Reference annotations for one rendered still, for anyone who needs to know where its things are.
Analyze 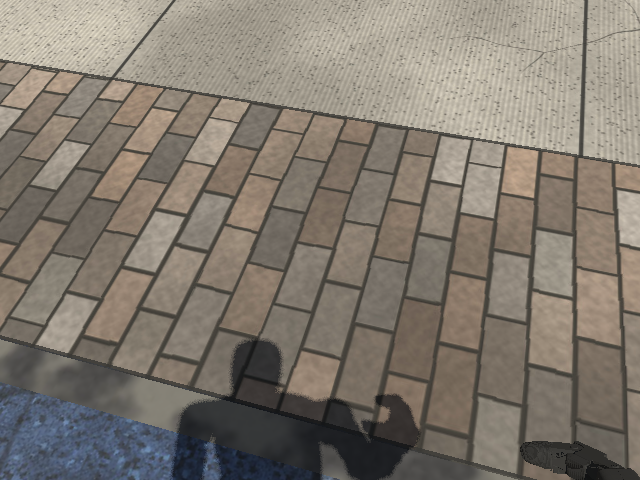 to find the right robot hand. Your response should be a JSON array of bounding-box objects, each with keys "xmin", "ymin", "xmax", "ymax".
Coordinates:
[{"xmin": 520, "ymin": 441, "xmax": 640, "ymax": 480}]

